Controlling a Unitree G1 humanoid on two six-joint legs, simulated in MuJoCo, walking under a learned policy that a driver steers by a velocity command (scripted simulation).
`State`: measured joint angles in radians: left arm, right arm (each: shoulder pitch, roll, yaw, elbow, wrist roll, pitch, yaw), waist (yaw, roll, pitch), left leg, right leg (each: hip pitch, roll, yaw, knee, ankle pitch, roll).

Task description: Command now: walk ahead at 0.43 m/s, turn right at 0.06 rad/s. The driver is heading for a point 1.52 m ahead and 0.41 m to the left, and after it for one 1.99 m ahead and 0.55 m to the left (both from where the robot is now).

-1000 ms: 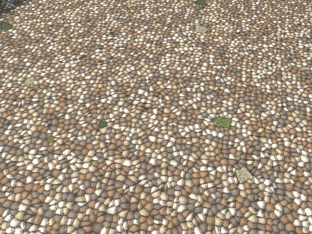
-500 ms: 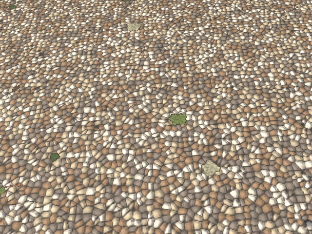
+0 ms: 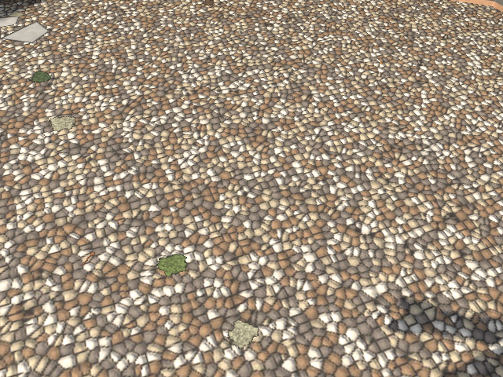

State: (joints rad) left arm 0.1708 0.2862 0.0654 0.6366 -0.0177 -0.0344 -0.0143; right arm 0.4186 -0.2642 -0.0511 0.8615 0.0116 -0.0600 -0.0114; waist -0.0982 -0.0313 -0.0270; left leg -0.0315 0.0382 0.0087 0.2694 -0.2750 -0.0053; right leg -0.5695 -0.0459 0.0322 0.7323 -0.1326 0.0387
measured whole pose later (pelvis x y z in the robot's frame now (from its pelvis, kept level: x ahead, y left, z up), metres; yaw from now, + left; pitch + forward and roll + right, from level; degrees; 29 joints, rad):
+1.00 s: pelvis +0.50 +0.08 +0.00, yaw +30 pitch +2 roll +0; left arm 0.04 0.29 0.04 0.68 0.01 -0.10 -0.01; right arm 0.33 -0.29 -0.06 0.72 0.02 -0.04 -0.01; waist -0.08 -0.04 0.04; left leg -0.12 -0.12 -0.15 0.38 -0.27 0.09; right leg -0.62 -0.06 0.10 0.57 0.07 0.06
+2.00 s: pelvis +0.74 +0.19 +0.00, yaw +16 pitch +2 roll +1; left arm 0.33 0.28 0.06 0.73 -0.02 0.01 0.02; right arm 0.09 -0.28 -0.07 0.65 0.00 -0.09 0.00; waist 0.07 -0.01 0.02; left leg -0.47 -0.02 -0.09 0.62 -0.23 -0.05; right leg -0.20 0.08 0.21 0.45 -0.27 -0.04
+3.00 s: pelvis +0.83 +0.23 -0.02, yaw +14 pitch +1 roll -2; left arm 0.12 0.31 0.09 0.72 -0.01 0.03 0.03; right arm 0.27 -0.30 -0.07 0.72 0.00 0.01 0.01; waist -0.01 -0.03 0.04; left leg -0.33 -0.01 0.03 0.67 -0.35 0.08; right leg -0.40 -0.02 -0.03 0.99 -0.54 0.01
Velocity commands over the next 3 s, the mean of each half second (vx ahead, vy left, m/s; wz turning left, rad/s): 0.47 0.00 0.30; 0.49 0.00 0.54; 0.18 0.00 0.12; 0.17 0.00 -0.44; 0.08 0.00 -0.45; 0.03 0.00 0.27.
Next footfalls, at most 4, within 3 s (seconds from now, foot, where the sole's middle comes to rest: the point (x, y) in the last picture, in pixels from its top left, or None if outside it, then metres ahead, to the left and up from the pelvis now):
0.12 right None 0.17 -0.16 -0.78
0.62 left None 0.44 0.14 -0.78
1.08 right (195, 293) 0.78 0.09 -0.78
1.42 left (121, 347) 0.63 0.29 -0.78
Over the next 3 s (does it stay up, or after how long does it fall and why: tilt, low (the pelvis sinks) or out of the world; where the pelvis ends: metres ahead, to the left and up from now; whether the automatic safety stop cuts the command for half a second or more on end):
stays up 0.83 0.23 -0.02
